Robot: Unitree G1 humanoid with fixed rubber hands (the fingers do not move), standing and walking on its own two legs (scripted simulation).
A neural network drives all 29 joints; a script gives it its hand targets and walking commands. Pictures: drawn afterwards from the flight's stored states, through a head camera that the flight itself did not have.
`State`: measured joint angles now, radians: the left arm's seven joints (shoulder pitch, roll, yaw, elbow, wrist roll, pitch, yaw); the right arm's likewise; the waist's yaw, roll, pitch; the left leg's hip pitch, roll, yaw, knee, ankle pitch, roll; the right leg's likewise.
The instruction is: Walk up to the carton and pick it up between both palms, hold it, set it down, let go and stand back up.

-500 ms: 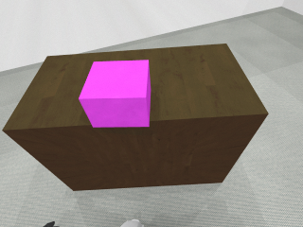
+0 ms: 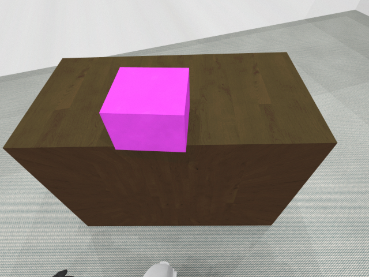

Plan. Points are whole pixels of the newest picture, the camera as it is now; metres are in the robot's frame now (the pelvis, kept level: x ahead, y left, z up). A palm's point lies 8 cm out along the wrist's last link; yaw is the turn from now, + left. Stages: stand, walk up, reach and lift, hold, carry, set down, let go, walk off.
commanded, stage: walk up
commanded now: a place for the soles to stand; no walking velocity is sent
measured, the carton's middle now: (152, 108) +0.56 +0.13 +0.03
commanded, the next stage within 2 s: none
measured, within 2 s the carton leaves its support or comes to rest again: neither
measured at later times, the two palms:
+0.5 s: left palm out of the picture +0.11 +0.33 -0.08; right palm out of the picture +0.08 -0.33 -0.07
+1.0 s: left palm out of the picture +0.12 +0.34 -0.09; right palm out of the picture +0.11 -0.31 -0.07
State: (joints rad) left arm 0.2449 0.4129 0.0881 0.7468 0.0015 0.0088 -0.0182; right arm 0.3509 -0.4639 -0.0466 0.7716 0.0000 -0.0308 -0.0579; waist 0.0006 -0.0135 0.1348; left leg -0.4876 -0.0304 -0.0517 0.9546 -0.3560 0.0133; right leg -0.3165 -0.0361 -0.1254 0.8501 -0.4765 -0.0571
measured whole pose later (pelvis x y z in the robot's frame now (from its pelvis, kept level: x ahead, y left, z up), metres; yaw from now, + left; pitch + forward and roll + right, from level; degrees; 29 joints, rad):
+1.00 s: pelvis +0.02 +0.02 +0.00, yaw +4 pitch -2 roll +0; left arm 0.15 0.41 0.09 0.75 0.00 0.01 -0.01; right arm 0.31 -0.46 -0.05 0.77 0.00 -0.08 -0.05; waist 0.00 -0.03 0.16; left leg -0.38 -0.01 -0.06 0.82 -0.39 -0.01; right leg -0.35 -0.08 -0.13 0.85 -0.45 -0.02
